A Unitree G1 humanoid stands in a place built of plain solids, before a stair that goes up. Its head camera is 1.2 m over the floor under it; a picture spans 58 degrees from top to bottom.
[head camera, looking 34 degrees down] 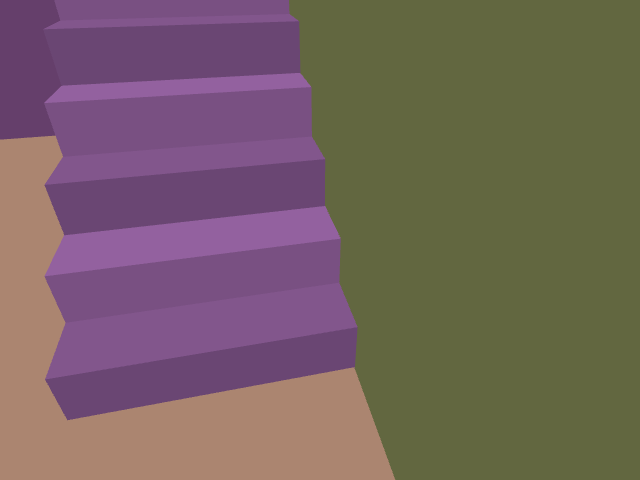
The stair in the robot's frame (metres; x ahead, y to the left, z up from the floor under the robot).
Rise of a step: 0.19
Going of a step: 0.23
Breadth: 0.92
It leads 13 degrees to the left of straight ahead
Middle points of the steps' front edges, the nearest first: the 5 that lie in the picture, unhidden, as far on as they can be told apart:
0.89 0.33 0.19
1.11 0.38 0.39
1.34 0.43 0.58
1.56 0.48 0.77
1.78 0.53 0.96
